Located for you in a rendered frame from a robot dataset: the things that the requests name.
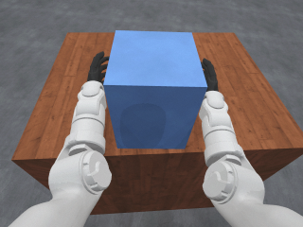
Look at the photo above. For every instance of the robot right forearm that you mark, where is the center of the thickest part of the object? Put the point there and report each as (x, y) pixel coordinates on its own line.
(219, 136)

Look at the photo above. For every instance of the right robot upper arm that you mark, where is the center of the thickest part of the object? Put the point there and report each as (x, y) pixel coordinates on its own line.
(238, 192)

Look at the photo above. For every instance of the left robot upper arm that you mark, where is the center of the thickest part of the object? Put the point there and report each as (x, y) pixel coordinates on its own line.
(76, 184)

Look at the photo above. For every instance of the robot right hand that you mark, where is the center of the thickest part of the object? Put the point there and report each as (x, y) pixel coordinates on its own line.
(210, 75)

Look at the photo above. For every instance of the pedestal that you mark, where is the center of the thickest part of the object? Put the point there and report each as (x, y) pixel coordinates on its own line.
(160, 179)

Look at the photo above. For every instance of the robot left forearm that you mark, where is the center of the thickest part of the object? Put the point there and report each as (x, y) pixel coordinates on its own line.
(88, 122)

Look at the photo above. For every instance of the carton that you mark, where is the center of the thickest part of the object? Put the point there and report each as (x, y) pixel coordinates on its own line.
(154, 87)

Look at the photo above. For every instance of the robot left hand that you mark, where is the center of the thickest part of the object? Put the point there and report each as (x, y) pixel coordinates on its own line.
(96, 68)

